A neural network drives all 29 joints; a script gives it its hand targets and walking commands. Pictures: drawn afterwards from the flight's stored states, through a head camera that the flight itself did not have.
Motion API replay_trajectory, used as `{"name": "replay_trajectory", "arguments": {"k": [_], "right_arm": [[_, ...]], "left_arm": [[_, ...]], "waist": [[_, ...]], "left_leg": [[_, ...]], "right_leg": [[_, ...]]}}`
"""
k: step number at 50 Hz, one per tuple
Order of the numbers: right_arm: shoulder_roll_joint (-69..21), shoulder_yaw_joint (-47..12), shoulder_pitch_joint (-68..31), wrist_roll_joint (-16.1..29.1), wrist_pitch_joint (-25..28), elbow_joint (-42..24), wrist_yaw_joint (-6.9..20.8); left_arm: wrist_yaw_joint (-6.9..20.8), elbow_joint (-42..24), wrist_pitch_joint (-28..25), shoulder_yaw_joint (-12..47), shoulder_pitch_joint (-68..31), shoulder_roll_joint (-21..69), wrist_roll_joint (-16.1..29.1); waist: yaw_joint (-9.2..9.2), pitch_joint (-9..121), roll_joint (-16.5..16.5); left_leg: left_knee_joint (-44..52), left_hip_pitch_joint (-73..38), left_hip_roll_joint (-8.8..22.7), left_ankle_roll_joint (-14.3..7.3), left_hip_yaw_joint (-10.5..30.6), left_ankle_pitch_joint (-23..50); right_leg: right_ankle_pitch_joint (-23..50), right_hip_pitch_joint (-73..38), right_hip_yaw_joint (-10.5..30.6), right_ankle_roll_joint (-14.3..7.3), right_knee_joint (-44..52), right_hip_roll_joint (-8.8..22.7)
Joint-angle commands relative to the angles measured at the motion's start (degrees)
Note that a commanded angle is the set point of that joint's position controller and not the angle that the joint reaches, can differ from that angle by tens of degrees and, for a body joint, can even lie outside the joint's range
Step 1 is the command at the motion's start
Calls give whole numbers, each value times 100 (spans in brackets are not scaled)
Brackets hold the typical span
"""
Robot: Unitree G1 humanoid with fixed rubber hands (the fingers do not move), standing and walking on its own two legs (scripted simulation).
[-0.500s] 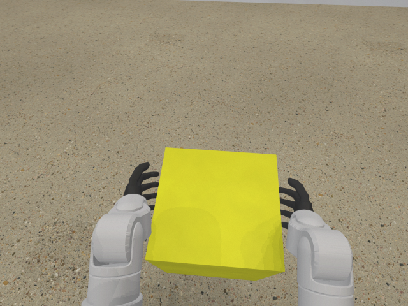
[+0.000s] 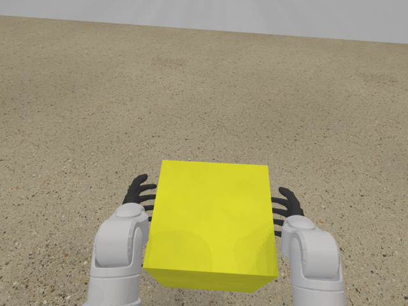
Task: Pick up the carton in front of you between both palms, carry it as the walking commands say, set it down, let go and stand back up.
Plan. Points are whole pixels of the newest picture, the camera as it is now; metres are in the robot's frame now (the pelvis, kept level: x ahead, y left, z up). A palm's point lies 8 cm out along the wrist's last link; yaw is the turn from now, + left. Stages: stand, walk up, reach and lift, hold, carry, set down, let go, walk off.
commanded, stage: carry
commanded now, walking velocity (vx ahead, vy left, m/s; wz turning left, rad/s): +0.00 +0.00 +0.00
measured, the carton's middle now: (211, 231) +0.30 +0.00 -0.02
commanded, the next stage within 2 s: hold in 0.86 s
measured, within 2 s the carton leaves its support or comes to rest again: neither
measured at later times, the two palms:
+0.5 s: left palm (129, 236) +0.25 +0.16 +0.03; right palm (286, 248) +0.24 -0.14 +0.03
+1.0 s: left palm (120, 242) +0.23 +0.17 +0.04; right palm (281, 252) +0.23 -0.12 +0.03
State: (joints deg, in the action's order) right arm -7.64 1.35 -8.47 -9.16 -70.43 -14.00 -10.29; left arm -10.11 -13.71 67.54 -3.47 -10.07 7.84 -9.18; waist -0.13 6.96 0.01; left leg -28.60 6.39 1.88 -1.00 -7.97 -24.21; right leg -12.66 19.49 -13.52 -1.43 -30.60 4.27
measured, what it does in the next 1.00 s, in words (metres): stands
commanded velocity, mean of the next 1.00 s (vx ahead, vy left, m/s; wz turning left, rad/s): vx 0.00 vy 0.00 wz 0.00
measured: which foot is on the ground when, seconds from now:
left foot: down 0.00-1.00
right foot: down 0.00-1.00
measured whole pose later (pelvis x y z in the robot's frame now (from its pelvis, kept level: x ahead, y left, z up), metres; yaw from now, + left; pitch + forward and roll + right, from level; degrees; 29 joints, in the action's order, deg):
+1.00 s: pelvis -0.05 +0.01 +0.01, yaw +4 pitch -2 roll -2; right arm -7.6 7.5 -8.9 -12.8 -42.0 8.4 -2.2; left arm -1.8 12.4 37.6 -10.4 -12.4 8.2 -14.7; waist 1.9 0.3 1.0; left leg -27.7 6.5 -0.7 -2.8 -1.4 -19.2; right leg -5.2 15.0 -1.2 -0.8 -22.8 0.9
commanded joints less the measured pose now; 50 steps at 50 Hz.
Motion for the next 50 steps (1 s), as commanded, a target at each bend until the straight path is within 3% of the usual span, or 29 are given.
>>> {"name": "replay_trajectory", "arguments": {"k": [1, 3, 4, 6, 11, 13, 14, 18, 21, 24, 26, 27, 28, 31, 32, 33, 34, 36, 38, 40, 42, 43, 44, 45, 46, 47, 48, 49, 50], "right_arm": [[-5585, -3071, -2732, 1915, 1014, 55, 1839], [-5717, -3068, -2753, 1911, 1341, 196, 1928], [-5775, -3150, -2925, 1885, 1504, 170, 1954], [-5707, -3080, -2945, 1872, 1774, 378, 2005], [-5308, -2902, -2862, 1499, 2352, 892, 2069], [-5083, -2859, -3013, 1413, 2638, 809, 2077], [-5033, -2616, -3023, 1336, 2763, 1142, 2096], [-4801, -2097, -2976, 933, 3181, 1983, 2166], [-4811, -2172, -3342, 901, 3515, 1917, 2171], [-4882, -2161, -3278, 855, 3598, 2280, 2217], [-4962, -2364, -3599, 962, 3600, 1960, 2224], [-5065, -2318, -3396, 1074, 3519, 2012, 2217], [-5065, -2395, -3291, 1007, 3445, 2076, 2216], [-5224, -2696, -3211, 1149, 3243, 1725, 2184], [-5179, -2646, -3157, 1160, 3196, 1774, 2182], [-5108, -2551, -3133, 1123, 3202, 1620, 2177], [-5136, -2527, -3051, 1149, 3158, 1792, 2199], [-5038, -2410, -3044, 1077, 3147, 1925, 2211], [-5012, -2426, -3227, 1064, 3180, 1767, 2210], [-5169, -2704, -3309, 1228, 3197, 1516, 2212], [-5154, -2554, -3154, 1131, 3185, 1764, 2248], [-5193, -2603, -3389, 1133, 3217, 1493, 2242], [-5229, -2414, -2731, 1131, 3196, 1683, 2261], [-5052, -2480, -2980, 1123, 3312, 1281, 2216], [-5034, -2409, -2982, 1133, 3304, 1338, 2165], [-5130, -2373, -2832, 1160, 3385, 1530, 2214], [-4865, -2641, -2871, 1157, 3406, 1301, 2216], [-5076, -2705, -2966, 1311, 3419, 1039, 2261], [-5019, -3054, -3143, 1343, 3372, 993, 2260]], "left_arm": [[1878, 707, -645, 3174, -2045, 5823, 1828], [1983, 594, -1052, 3185, -2295, 5850, 1873], [2012, 714, -1188, 3096, -2261, 5871, 1765], [2060, 987, -1436, 3083, -2211, 5855, 1700], [2122, 1526, -2019, 2818, -2051, 5480, 1255], [2148, 2013, -2231, 2524, -1691, 5375, 1050], [2132, 1973, -2364, 2441, -1856, 5280, 997], [2156, 2470, -2799, 2174, -2308, 4963, 833], [2210, 2744, -3076, 2139, -2472, 5146, 797], [2204, 2699, -3204, 2265, -2742, 5198, 783], [2220, 2781, -3141, 2278, -2558, 5269, 729], [2219, 2608, -3115, 2303, -2519, 5268, 910], [2222, 2619, -3051, 2445, -2542, 5370, 915], [2238, 2426, -2856, 2617, -2384, 5473, 1086], [2207, 2461, -2774, 2533, -2128, 5436, 953], [2212, 2101, -2799, 2723, -2452, 5412, 1081], [2220, 2231, -2759, 2559, -2367, 5270, 1057], [2194, 2441, -2763, 2449, -2182, 5292, 896], [2217, 2534, -2773, 2409, -2121, 5369, 834], [2212, 2327, -2800, 2550, -2304, 5516, 1004], [2226, 2258, -2797, 2478, -2429, 5421, 987], [2232, 2383, -2767, 2435, -2485, 5478, 988], [2251, 2499, -2894, 2236, -2137, 5468, 811], [2229, 2533, -3057, 2240, -2090, 5546, 831], [2180, 2643, -3097, 2046, -1974, 5444, 717], [2107, 2406, -3145, 2053, -1854, 5227, 565], [2076, 2218, -3228, 2078, -2097, 5143, 568], [2025, 2422, -3228, 2123, -1901, 5149, 638], [1996, 2381, -3217, 2201, -1875, 5203, 694]], "waist": [[45, 943, 163], [35, 981, 382], [16, 1097, 44], [37, 1030, 245], [22, 1153, 50], [14, 1199, -79], [10, 1114, 145], [9, 958, -104], [-4, 955, 36], [-3, 919, 179], [-18, 992, 105], [-21, 862, -159], [-19, 915, -150], [2, 998, -44], [-21, 1098, 61], [8, 1225, 74], [-14, 1188, -106], [-19, 1097, 119], [-20, 981, 40], [6, 1147, -77], [-5, 1196, -61], [15, 1126, -183], [159, 784, 665], [39, 770, 695], [-13, 598, 644], [-65, 1092, 661], [-165, 818, 570], [-131, 1495, 436], [-339, 1443, 123]], "left_leg": [[246, 306, 854, 3, 431, 3689], [360, 257, 833, 44, 437, 3388], [377, 195, 828, -39, 414, 3111], [431, 377, 775, -22, 443, 3004], [269, 448, 709, -40, 329, 2580], [429, 435, 696, -97, 487, 2705], [456, 461, 682, -102, 475, 2692], [501, 658, 686, -149, 486, 1914], [599, 629, 630, -160, 509, 1558], [650, 621, 683, -169, 556, 1744], [568, 673, 657, -122, 466, 1413], [548, 798, 689, -182, 485, 1421], [505, 679, 588, -104, 405, 1571], [622, 645, 648, -216, 519, 1505], [537, 496, 676, -199, 489, 1759], [514, 604, 693, -245, 560, 1862], [489, 525, 711, -212, 524, 1921], [442, 664, 663, -151, 442, 1877], [491, 916, 625, -174, 463, 1618], [363, 691, 654, -165, 529, 2225], [362, 688, 667, -169, 536, 1908], [432, 684, 696, -177, 551, 1672], [757, 957, -187, -109, 1847, 3737], [730, 1306, -138, -81, 1827, 4378], [813, 1257, 55, -26, 1986, 4850], [682, 465, -198, -41, 1930, 4702], [634, 715, -58, 76, 1886, 5200], [680, -36, -296, 129, 1779, 5008], [747, 28, -302, 99, 1729, 5017]], "right_leg": [[2043, -1046, 585, 79, 105, 592], [1753, -916, 557, 140, 152, 595], [1664, -973, 534, 108, 126, 553], [1630, -996, 609, 83, 116, 559], [1983, -1181, 621, 58, 258, 580], [1730, -1145, 541, 46, 126, 619], [1495, -1015, 636, 69, 207, 554], [1416, -1021, 726, 75, 268, 601], [1114, -911, 753, 28, 386, 665], [893, -879, 693, 39, 354, 604], [1001, -1075, 709, 93, 409, 574], [1165, -962, 625, 90, 475, 595], [1358, -996, 675, 134, 377, 609], [1213, -878, 827, 63, 371, 676], [1204, -891, 669, 66, 346, 578], [1197, -1014, 775, 29, 342, 626], [1261, -933, 726, 49, 325, 645], [1411, -907, 708, 55, 317, 628], [1293, -957, 723, 90, 402, 672], [1488, -988, 632, 101, 218, 609], [1491, -1027, 774, 74, 274, 635], [1270, -852, 765, 54, 393, 660], [2136, -2402, 1658, -172, 280, -996], [2503, -2762, 1983, -236, 441, -909], [2443, -2830, 1950, -182, 527, -891], [2493, -2595, 1854, -125, 415, -993], [2623, -2672, 1965, -141, 657, -895], [3205, -2597, 1995, 65, 517, -919], [3187, -2609, 1846, 138, 460, -1045]]}}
